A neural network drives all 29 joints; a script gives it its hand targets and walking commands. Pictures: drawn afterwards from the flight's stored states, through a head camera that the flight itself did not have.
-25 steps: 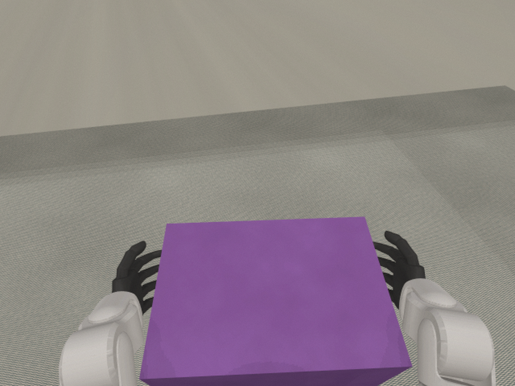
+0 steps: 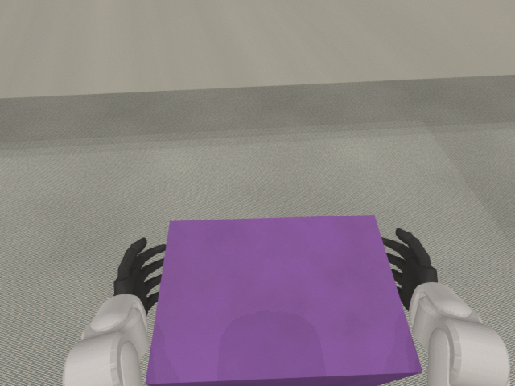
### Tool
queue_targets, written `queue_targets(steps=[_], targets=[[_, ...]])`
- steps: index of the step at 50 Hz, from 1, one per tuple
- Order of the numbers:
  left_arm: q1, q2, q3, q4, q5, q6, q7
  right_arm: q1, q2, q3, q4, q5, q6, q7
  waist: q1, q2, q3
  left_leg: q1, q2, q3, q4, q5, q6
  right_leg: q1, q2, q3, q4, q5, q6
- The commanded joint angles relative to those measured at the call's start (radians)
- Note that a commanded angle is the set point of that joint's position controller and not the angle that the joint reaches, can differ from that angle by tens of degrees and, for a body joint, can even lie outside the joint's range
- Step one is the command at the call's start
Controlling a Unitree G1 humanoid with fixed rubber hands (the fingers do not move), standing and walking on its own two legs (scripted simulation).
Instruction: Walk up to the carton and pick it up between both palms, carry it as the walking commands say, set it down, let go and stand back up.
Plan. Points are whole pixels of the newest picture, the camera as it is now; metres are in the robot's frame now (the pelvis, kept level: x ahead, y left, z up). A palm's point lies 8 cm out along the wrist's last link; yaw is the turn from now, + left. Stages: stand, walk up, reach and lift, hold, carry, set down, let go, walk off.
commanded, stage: carry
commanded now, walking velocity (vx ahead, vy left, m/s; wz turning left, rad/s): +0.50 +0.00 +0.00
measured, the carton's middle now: (273, 313) +0.23 -0.01 +0.00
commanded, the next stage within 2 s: none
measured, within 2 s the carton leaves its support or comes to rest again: neither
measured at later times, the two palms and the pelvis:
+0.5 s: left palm (154, 138) +0.53 +0.21 +0.08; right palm (349, 146) +0.50 -0.16 +0.09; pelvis +0.29 +0.04 +0.01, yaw -3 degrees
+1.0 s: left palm (184, 72) +0.77 +0.18 +0.10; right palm (336, 67) +0.78 -0.19 +0.10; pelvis +0.54 -0.01 +0.00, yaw -1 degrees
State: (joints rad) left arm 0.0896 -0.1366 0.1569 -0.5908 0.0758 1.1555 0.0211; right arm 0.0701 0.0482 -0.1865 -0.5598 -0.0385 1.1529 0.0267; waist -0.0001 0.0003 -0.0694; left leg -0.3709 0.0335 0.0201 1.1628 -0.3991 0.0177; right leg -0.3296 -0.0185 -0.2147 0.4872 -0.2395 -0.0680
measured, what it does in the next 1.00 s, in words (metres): walks ahead: left foot, then right foot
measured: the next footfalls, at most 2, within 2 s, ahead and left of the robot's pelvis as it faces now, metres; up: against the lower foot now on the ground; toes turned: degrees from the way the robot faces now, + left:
left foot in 0.30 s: +0.32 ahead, +0.14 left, +0.00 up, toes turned +9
right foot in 0.68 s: +0.56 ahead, -0.10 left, +0.00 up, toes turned -14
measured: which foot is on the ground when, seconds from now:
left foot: up 0.00-0.28, down 0.30-0.70, up 0.72-0.94, down 0.96-1.00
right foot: down 0.00-0.32, up 0.34-0.66, down 0.68-1.00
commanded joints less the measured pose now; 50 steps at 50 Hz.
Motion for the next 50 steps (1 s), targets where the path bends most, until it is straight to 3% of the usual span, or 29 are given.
queue_targets(steps=[1,6,9,11,13,14,15,16,17,18,20,22,24,29,32,33,34,35,36,37,38,39,40,43,45,47,48,49,50], targets=[[-0.398,-0.679,-0.806,-0.144,-0.329,-0.003,-0.08,-0.368,0.731,0.795,-0.12,0.283,-0.006,0.062,0.008,-0.05,-0.151,-0.267,0.091,-0.046,-0.142,0.052,-0.015,0.342,-0.324,0.369,-0.322,0.101,-0.101],[-0.398,-0.605,-0.794,-0.141,-0.348,-0.002,-0.092,-0.344,0.696,0.782,-0.106,0.233,-0.003,0.029,0.007,-0.136,-0.09,-0.11,0.032,0.102,-0.497,0.233,-0.036,0.225,-0.246,0.151,-0.389,0.093,-0.054],[-0.415,-0.579,-0.78,-0.133,-0.35,0.008,-0.095,-0.375,0.668,0.782,-0.124,0.234,0.007,0.02,0.01,-0.168,-0.072,-0.065,0.026,0.136,-0.579,0.307,-0.044,0.24,-0.233,0.112,-0.353,0.183,-0.033],[-0.427,-0.563,-0.764,-0.118,-0.341,0.014,-0.094,-0.399,0.649,0.772,-0.118,0.235,0.011,0.017,0.013,-0.171,-0.074,-0.036,0.022,0.156,-0.634,0.305,-0.043,0.278,-0.234,0.096,-0.289,0.29,-0.021],[-0.437,-0.497,-0.689,0.011,-0.285,0.0,-0.096,-0.412,0.586,0.695,0.017,0.193,-0.008,0.022,-0.002,-0.14,-0.13,0.128,-0.01,0.215,-0.722,0.287,-0.032,0.269,-0.21,0.034,-0.115,0.462,0.004],[-0.471,-0.581,-0.775,-0.144,-0.341,0.007,-0.093,-0.431,0.671,0.776,-0.12,0.261,-0.004,0.021,-0.015,-0.087,-0.203,0.315,-0.021,0.218,-0.725,0.23,-0.009,0.191,-0.173,-0.003,0.054,0.472,0.027],[-0.474,-0.589,-0.781,-0.165,-0.343,0.022,-0.089,-0.418,0.683,0.781,-0.129,0.272,0.007,0.02,-0.038,0.017,-0.251,0.488,0.111,0.007,-0.768,0.103,0.042,0.007,-0.14,-0.007,0.29,0.345,0.059],[-0.443,-0.585,-0.772,-0.142,-0.334,0.036,-0.088,-0.4,0.662,0.756,-0.109,0.266,0.017,0.019,-0.034,0.244,-0.31,0.635,0.363,-0.461,-0.889,0.085,0.172,-0.249,-0.015,0.026,0.601,-0.014,0.1],[-0.408,-0.595,-0.77,-0.09,-0.335,0.037,-0.091,-0.381,0.668,0.74,-0.106,0.259,0.018,0.018,-0.021,0.27,-0.314,0.635,0.412,-0.527,-0.919,0.254,0.227,-0.367,-0.017,0.16,0.723,-0.236,0.083],[-0.426,-0.629,-0.784,-0.086,-0.349,0.034,-0.096,-0.373,0.7,0.74,-0.113,0.257,0.019,0.02,-0.028,0.19,-0.292,0.555,0.405,-0.438,-0.901,0.357,0.231,-0.362,-0.072,0.228,0.782,-0.22,0.076],[-0.431,-0.693,-0.775,-0.084,-0.346,0.018,-0.106,-0.431,0.759,0.781,-0.14,0.28,0.006,0.037,-0.016,0.059,-0.234,0.4,0.34,-0.255,-0.921,0.31,0.157,-0.303,-0.13,0.244,0.698,-0.147,0.079],[-0.442,-0.71,-0.772,-0.106,-0.328,0.004,-0.108,-0.47,0.772,0.809,-0.154,0.308,-0.008,0.056,-0.014,0.1,-0.204,0.345,0.268,-0.092,-0.931,0.353,0.104,-0.255,-0.114,0.176,0.517,-0.121,0.083],[-0.428,-0.703,-0.779,-0.112,-0.312,-0.004,-0.098,-0.47,0.75,0.814,-0.173,0.32,-0.017,0.062,-0.017,0.143,-0.197,0.362,0.26,-0.059,-0.944,0.37,0.112,-0.262,-0.09,0.141,0.413,-0.095,0.082],[-0.372,-0.648,-0.788,-0.139,-0.296,0.007,-0.077,-0.394,0.677,0.809,-0.187,0.308,-0.003,0.057,-0.022,0.164,-0.157,0.345,0.239,0.039,-0.938,0.362,0.115,-0.199,-0.048,0.057,0.121,0.022,0.086],[-0.357,-0.609,-0.773,-0.134,-0.297,0.024,-0.068,-0.376,0.635,0.797,-0.181,0.29,0.019,0.042,-0.009,0.132,-0.148,0.342,0.199,0.129,-0.8,0.516,0.057,-0.061,-0.005,-0.028,-0.058,0.174,0.075],[-0.346,-0.595,-0.761,-0.124,-0.298,0.031,-0.066,-0.372,0.626,0.791,-0.174,0.281,0.027,0.037,0.0,0.092,-0.181,0.309,0.166,0.172,-0.688,0.603,0.023,0.068,0.005,-0.05,-0.088,0.196,0.065],[-0.332,-0.577,-0.747,-0.11,-0.295,0.036,-0.066,-0.378,0.616,0.785,-0.17,0.273,0.033,0.033,0.013,0.058,-0.236,0.235,0.136,0.195,-0.552,0.59,-0.01,0.231,-0.016,-0.033,-0.084,0.232,0.053],[-0.318,-0.547,-0.729,-0.102,-0.289,0.038,-0.065,-0.387,0.598,0.785,-0.177,0.269,0.041,0.029,0.025,-0.048,-0.262,0.108,0.07,0.212,-0.37,0.412,-0.041,0.347,-0.146,0.144,-0.12,0.392,0.013],[-0.317,-0.54,-0.733,-0.096,-0.298,0.044,-0.061,-0.376,0.592,0.786,-0.183,0.276,0.049,0.026,0.019,-0.27,-0.304,-0.111,-0.044,0.164,-0.172,-0.016,-0.065,0.503,-0.367,0.493,-0.193,0.58,-0.122],[-0.343,-0.58,-0.748,-0.106,-0.324,0.045,-0.062,-0.39,0.625,0.783,-0.17,0.287,0.052,0.031,0.008,-0.246,-0.321,-0.164,-0.02,0.053,-0.1,-0.156,-0.045,0.507,-0.415,0.5,-0.188,0.661,-0.158],[-0.373,-0.608,-0.755,-0.111,-0.325,0.04,-0.066,-0.41,0.666,0.793,-0.151,0.293,0.051,0.036,0.005,-0.164,-0.31,-0.139,0.006,0.011,-0.115,-0.145,-0.034,0.458,-0.389,0.409,-0.161,0.774,-0.144],[-0.401,-0.639,-0.768,-0.133,-0.326,0.032,-0.071,-0.432,0.709,0.806,-0.15,0.301,0.044,0.043,0.006,-0.125,-0.299,-0.103,0.027,0.01,-0.218,-0.125,-0.029,0.42,-0.355,0.316,-0.149,0.773,-0.114],[-0.424,-0.672,-0.773,-0.154,-0.332,0.023,-0.078,-0.441,0.75,0.813,-0.152,0.309,0.036,0.047,0.007,-0.135,-0.271,-0.079,0.035,0.024,-0.324,-0.112,-0.034,0.377,-0.328,0.259,-0.157,0.737,-0.08],[-0.41,-0.696,-0.782,-0.155,-0.336,0.012,-0.091,-0.423,0.767,0.808,-0.155,0.296,0.021,0.043,0.01,-0.159,-0.282,0.014,-0.007,0.078,-0.548,-0.037,-0.036,0.342,-0.279,0.175,-0.164,0.628,-0.062],[-0.4,-0.673,-0.785,-0.163,-0.342,0.012,-0.093,-0.403,0.751,0.808,-0.158,0.289,0.021,0.035,0.006,-0.153,-0.314,0.093,-0.009,0.111,-0.686,0.112,-0.028,0.334,-0.265,0.14,-0.13,0.575,-0.046],[-0.396,-0.651,-0.788,-0.159,-0.344,0.019,-0.092,-0.389,0.735,0.802,-0.152,0.286,0.026,0.032,-0.003,-0.119,-0.313,0.254,0.054,0.086,-0.835,0.369,-0.022,0.225,-0.223,0.091,-0.072,0.544,0.021],[-0.395,-0.635,-0.787,-0.15,-0.344,0.026,-0.09,-0.388,0.717,0.792,-0.142,0.284,0.03,0.03,-0.001,-0.084,-0.305,0.325,0.122,0.037,-0.837,0.507,-0.015,0.15,-0.208,0.092,-0.05,0.448,0.054],[-0.392,-0.62,-0.784,-0.142,-0.345,0.036,-0.09,-0.386,0.686,0.776,-0.132,0.274,0.035,0.026,0.01,0.006,-0.296,0.353,0.218,-0.054,-0.771,0.786,0.009,0.094,-0.171,0.092,-0.025,0.295,0.082],[-0.418,-0.615,-0.791,-0.139,-0.341,0.044,-0.091,-0.386,0.676,0.759,-0.111,0.266,0.036,0.022,0.011,0.077,-0.286,0.34,0.225,-0.04,-0.701,0.932,0.03,0.105,-0.146,0.086,-0.051,0.206,0.093]])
